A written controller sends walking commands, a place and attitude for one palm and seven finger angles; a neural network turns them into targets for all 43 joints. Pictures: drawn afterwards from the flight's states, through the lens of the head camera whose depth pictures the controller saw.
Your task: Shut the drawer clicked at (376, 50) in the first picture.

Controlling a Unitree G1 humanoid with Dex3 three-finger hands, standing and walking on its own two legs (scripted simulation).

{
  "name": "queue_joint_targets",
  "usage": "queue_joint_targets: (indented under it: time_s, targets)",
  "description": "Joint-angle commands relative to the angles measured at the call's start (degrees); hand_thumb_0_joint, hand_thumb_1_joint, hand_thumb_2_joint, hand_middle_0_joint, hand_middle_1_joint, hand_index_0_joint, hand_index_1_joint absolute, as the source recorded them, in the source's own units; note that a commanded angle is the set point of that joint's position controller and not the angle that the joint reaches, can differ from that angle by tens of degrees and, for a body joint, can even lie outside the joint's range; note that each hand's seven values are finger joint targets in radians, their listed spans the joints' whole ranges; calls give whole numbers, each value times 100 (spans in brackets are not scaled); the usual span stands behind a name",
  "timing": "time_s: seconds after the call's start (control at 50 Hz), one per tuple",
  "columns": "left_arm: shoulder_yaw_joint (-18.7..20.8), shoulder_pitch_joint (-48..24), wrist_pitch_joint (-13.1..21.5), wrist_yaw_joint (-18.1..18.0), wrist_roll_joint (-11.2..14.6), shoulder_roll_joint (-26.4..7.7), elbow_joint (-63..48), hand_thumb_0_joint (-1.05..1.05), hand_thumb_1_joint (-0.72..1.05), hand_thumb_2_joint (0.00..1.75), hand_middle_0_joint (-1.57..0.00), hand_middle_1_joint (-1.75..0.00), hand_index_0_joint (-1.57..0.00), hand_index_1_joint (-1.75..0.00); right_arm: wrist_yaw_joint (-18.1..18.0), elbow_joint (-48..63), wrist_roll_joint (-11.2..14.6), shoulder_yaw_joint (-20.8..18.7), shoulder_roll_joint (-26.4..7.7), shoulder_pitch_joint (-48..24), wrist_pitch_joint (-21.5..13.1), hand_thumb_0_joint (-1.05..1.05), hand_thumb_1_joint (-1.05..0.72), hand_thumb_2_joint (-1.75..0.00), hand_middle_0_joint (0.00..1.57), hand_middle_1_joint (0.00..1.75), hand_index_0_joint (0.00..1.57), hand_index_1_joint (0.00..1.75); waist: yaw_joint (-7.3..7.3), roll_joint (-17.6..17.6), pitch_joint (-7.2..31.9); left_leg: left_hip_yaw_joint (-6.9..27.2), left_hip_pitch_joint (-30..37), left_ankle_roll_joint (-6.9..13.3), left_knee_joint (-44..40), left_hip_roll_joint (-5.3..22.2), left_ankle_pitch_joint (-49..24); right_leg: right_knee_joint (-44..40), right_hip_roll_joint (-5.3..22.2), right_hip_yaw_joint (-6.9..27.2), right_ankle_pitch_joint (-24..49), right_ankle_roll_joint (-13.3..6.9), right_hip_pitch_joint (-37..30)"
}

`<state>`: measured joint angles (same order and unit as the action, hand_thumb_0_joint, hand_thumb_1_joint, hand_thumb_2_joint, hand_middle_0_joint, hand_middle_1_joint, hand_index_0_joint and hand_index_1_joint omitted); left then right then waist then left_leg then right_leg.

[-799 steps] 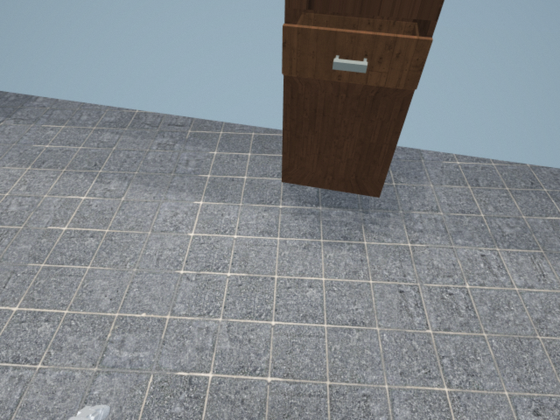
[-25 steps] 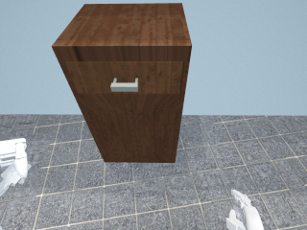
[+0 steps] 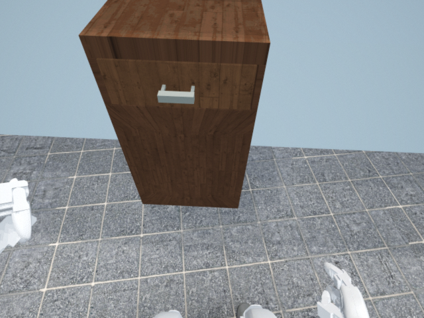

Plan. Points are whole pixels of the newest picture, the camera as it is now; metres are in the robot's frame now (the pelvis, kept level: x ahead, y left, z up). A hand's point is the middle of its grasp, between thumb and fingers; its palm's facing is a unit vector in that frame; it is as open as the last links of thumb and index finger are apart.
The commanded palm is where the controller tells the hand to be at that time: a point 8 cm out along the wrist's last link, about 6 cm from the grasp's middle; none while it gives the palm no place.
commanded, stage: step back with the hand held close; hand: left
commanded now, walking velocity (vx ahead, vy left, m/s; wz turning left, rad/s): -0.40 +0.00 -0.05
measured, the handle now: (177, 92) +0.72 +0.14 +0.00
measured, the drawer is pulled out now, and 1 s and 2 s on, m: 0.00 0.00 0.00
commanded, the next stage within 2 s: stop stepping back and stand still in 0.22 s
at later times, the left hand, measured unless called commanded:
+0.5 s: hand out of the picture +0.08 +0.25 +0.19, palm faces +0.47 -0.77 -0.43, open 3.2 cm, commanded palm +0.03 +0.28 +0.20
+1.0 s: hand out of the picture +0.04 +0.22 +0.18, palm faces +0.34 -0.80 -0.48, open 3.2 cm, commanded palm -0.01 +0.26 +0.20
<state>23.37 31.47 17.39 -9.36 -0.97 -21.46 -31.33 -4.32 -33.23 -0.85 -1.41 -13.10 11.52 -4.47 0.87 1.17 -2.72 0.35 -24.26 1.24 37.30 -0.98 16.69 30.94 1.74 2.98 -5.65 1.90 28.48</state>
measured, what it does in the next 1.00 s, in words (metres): walks backwards: right foot, then left foot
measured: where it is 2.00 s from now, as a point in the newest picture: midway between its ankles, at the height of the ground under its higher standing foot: outside the picture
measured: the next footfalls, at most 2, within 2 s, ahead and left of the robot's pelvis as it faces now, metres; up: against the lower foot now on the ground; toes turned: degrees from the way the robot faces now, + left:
right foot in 0.52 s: -0.15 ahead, -0.11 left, +0.00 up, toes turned -2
left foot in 0.66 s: -0.03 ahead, +0.10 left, +0.00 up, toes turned +0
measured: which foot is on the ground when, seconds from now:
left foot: down 0.00-0.52, up 0.54-0.64, down 0.66-1.00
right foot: down 0.00-0.26, up 0.28-0.50, down 0.52-1.00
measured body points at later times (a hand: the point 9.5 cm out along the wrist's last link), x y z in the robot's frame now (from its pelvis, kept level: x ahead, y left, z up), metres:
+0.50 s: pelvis -0.10 -0.01 +0.01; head -0.08 +0.01 +0.46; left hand +0.05 +0.29 +0.21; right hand +0.10 -0.20 -0.05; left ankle +0.03 +0.12 -0.72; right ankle -0.19 -0.11 -0.71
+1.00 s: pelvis -0.15 -0.01 +0.01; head -0.16 -0.01 +0.46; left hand +0.01 +0.26 +0.21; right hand -0.04 -0.28 -0.08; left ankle -0.07 +0.10 -0.72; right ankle -0.19 -0.11 -0.72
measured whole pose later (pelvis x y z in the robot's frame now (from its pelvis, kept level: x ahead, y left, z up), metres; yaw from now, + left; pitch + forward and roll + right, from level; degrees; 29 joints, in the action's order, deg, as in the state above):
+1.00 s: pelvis -0.15 -0.01 +0.01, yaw -2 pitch +0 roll -1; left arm 21.8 39.1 13.4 -8.6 1.5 -22.4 -31.1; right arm -4.6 -37.8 -0.9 -0.4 -14.0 18.4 -7.8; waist 1.4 -0.9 2.5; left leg -1.8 -21.0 0.5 30.6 1.5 11.5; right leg 28.8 -2.8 -0.2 -19.1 -2.2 9.3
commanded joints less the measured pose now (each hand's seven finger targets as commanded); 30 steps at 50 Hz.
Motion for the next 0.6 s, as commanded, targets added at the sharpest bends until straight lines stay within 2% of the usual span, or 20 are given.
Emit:
queue_joint_targets:
  time_s: [0.0, 0.02, 0.06, 0.1, 0.14, 0.18, 0.2, 0.22, 0.24, 0.26, 0.28, 0.34, 0.4, 0.44, 0.46, 0.48, 0.5, 0.52, 0.54, 0.58]
  targets:
    - [1000, -40, 302, -136, -34, -1011, -1197, 0, 90, 90, -140, -160, -140, -160, -124, 1051, 94, -295, -658, -549, -390, 0, -90, -90, 20, 30, 20, 30, -87, -1258, 898, 1198, -2637, 713, -2425, 1293, 2242, 1857, -591, -145, 1, 90, -3032]
    - [1046, 133, 318, -91, -53, -997, -1196, 0, 90, 90, -140, -160, -140, -160, -116, 1083, 95, -338, -661, -593, -477, 0, -90, -90, 20, 30, 20, 30, -144, -1155, 1011, 985, -2635, 704, -2105, 1300, 1861, 1915, -604, -63, 414, 71, -3195]
    - [1085, 225, 381, 4, -185, -955, -847, 0, 90, 90, -140, -160, -140, -160, -71, 1183, 114, -407, -771, -636, -625, 0, -90, -90, 20, 30, 20, 30, -165, -841, 479, 493, -3433, 643, -1556, 1054, 3211, 1384, -456, 590, -515, -50, -3219]
    - [1133, 457, 361, 32, 23, -1162, -875, 0, 90, 90, -140, -160, -140, -160, 15, 949, -22, -363, -570, -386, -641, 0, -90, -90, 20, 30, 20, 30, 16, 353, 521, -176, -959, 13, 104, 146, 1108, -349, 653, 1943, 1143, -640, -831]
    - [880, 86, 235, 44, 103, -1207, -1323, 0, 90, 90, -140, -160, -140, -160, 131, 745, -40, -305, -362, -383, -466, 0, -90, -90, 20, 30, 20, 30, -5, 1215, 1351, -271, 209, -237, 1230, -71, 721, -1141, 1338, 2049, 1554, -931, -623]
    - [851, -44, 151, 20, 123, -1209, -1533, 0, 90, 90, -140, -160, -140, -160, 113, 753, -8, -260, -315, -394, -366, 0, -90, -90, 20, 30, 20, 30, 11, 1356, 1367, -136, 659, -149, 846, 27, 810, -1085, 1211, 1631, 1025, -823, -378]
    - [809, -119, 114, 27, 145, -1168, -1586, 0, 90, 90, -140, -160, -140, -160, 91, 718, -14, -229, -358, -395, -344, 0, -90, -90, 20, 30, 20, 30, 88, 1001, 1172, -145, 1062, -110, -52, 22, 379, -772, 902, 1263, 888, -606, -44]
    - [762, -76, 123, 49, 190, -1054, -1650, 0, 90, 90, -140, -160, -140, -160, 24, 730, -1, -247, -512, -410, -335, 0, -90, -90, 20, 30, 20, 30, 115, 58, 939, 287, 1171, 69, -1107, 371, -22, -114, 278, 784, 106, -265, 266]
    - [768, -106, 226, 39, 135, -991, -1815, 0, 90, 90, -140, -160, -140, -160, -42, 874, -14, -281, -696, -567, -394, 0, -90, -90, 20, 30, 20, 30, 2, -1590, 935, 1066, 223, 383, -1983, 1374, 35, 1103, -424, 190, -716, 28, -363]
    - [880, -142, 301, 16, 52, -1000, -1745, 0, 90, 90, -140, -160, -140, -160, -52, 880, -52, -312, -671, -552, -539, 0, -90, -90, 20, 30, 20, 30, -9, -2288, 1199, 1751, -1050, 822, -2786, 2263, 1166, 2946, -795, -140, -1730, 127, -1449]
    - [961, -41, 346, 24, 52, -1003, -1597, 0, 90, 90, -140, -160, -140, -160, -36, 783, -25, -378, -588, -510, -677, 0, -90, -90, 20, 30, 20, 30, -26, -2036, 1262, 1667, -1765, 990, -3171, 2510, 2412, 4307, -883, 26, -1893, 96, -2032]
    - [695, 249, 219, 28, 210, -709, -1384, 0, 90, 90, -140, -160, -140, -160, 83, 673, 33, -376, -545, -374, -883, 0, -90, -90, 20, 30, 20, 30, -142, -998, 921, 930, -189, 753, -2359, 1978, 1235, 3249, -521, -208, -2272, 18, -759]
    - [312, -58, 68, -18, 244, -584, -1573, 0, 90, 90, -140, -160, -140, -160, 102, 666, 5, -187, -499, -401, -939, 0, -90, -90, 20, 30, 20, 30, -71, -1631, 725, 704, 443, 335, -2785, 1660, 1720, 1176, -526, -707, -2689, -170, -1082]
    - [171, -225, -71, 4, 260, -613, -1536, 0, 90, 90, -140, -160, -140, -160, 107, 680, -12, -97, -531, -430, -880, 0, -90, -90, 20, 30, 20, 30, -101, -1438, 591, 310, 730, -36, -2553, 1308, 1713, -616, -590, -853, -2527, -301, -1416]
    - [241, -233, -137, 10, 235, -737, -1490, 0, 90, 90, -140, -160, -140, -160, 112, 685, -22, -87, -500, -390, -813, 0, -90, -90, 20, 30, 20, 30, -70, -826, 551, -172, 904, -204, -1708, 876, 1194, -1408, -259, -310, -2318, -542, -1230]
    - [399, -282, -168, 3, 256, -965, -1484, 0, 90, 90, -140, -160, -140, -160, 121, 672, -45, -64, -419, -376, -731, 0, -90, -90, 20, 30, 20, 30, -68, 123, 672, -526, 1205, -343, -420, 495, 452, -1883, 465, 738, -2130, -902, -664]
    - [686, -365, -155, -76, 267, -1281, -1534, 0, 90, 90, -140, -160, -140, -160, 140, 560, -133, -7, -416, -457, -663, 0, -90, -90, 20, 30, 20, 30, -110, 397, 897, -427, 1234, -326, 426, 431, -73, -1946, 1223, 1337, -1257, -1208, -324]
    - [741, -664, -166, -97, 271, -1417, -1434, 0, 90, 90, -140, -160, -140, -160, 112, 556, -147, 76, -364, -472, -651, 0, -90, -90, 20, 30, 20, 30, -132, 686, 1135, -361, 1020, -292, 554, 411, -150, -1747, 1432, 1397, -747, -1233, -572]
    - [498, -405, -299, -62, 322, -1057, -1089, 0, 90, 90, -140, -160, -140, -160, 53, 573, 9, 40, -319, -301, -651, 0, -90, -90, 20, 30, 20, 30, -88, 956, 1205, -225, 779, -233, 528, 272, -243, -1388, 1102, 1117, -400, -1038, -1104]
    - [452, -74, -394, -55, 328, -938, -1061, 0, 90, 90, -140, -160, -140, -160, -2, 629, 53, 75, -394, -406, -623, 0, -90, -90, 20, 30, 20, 30, 3, 555, 890, -265, 936, -130, -205, 326, -660, -978, 828, 572, 291, -800, -1162]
